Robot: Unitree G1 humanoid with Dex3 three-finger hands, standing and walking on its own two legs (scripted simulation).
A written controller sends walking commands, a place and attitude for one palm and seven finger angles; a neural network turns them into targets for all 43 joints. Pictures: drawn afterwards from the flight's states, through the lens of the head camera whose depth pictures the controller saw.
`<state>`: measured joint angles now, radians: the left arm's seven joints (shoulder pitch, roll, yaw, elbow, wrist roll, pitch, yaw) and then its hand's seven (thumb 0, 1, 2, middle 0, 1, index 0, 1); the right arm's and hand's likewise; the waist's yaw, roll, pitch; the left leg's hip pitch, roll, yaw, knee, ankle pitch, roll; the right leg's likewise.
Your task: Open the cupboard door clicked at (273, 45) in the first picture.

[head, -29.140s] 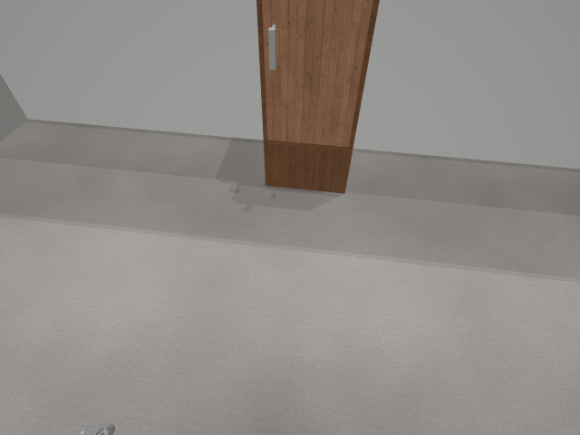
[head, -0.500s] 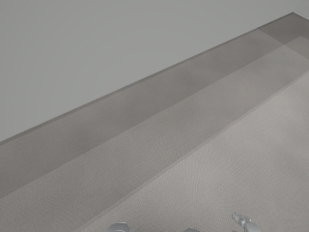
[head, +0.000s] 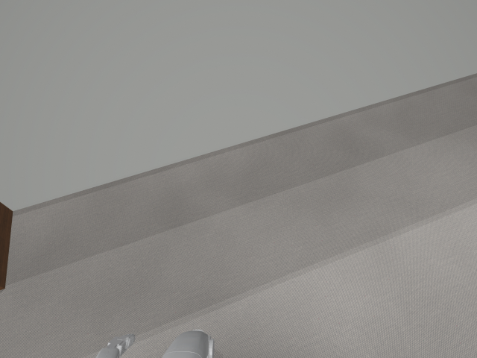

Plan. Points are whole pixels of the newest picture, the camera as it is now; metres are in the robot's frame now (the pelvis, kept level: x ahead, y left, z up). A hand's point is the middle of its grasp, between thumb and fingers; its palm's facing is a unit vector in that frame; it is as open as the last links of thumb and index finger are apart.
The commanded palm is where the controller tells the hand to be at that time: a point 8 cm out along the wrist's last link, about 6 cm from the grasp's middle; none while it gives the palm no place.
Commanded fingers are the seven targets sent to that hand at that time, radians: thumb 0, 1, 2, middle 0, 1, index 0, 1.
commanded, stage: turn to face it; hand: left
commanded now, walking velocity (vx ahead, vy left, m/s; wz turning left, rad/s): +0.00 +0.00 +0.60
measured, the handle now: out of the picture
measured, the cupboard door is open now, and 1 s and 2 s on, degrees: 51 51 51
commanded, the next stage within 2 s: take the last steps up to it in 1.74 s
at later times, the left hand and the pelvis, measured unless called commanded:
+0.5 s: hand out of the picture +0.04 +0.25 -0.16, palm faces +0.30 -0.91 -0.27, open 7.4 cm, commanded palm none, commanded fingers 0.00 0.90 0.90 -0.20 -0.30 -0.20 -0.30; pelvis +0.01 +0.01 +0.00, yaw +17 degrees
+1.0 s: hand out of the picture -0.06 +0.20 -0.20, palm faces +0.60 -0.77 -0.22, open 7.4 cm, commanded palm none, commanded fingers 0.00 0.90 0.90 -0.20 -0.30 -0.20 -0.30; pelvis +0.02 +0.00 -0.02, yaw +37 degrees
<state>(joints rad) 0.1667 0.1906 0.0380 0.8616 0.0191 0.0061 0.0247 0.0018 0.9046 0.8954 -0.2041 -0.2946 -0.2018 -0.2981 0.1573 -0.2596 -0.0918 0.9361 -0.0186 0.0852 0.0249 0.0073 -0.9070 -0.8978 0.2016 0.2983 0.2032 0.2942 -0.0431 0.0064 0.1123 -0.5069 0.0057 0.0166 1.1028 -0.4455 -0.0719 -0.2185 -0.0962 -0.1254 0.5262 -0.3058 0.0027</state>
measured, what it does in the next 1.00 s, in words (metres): steps on the spot, turning left: left foot, then right foot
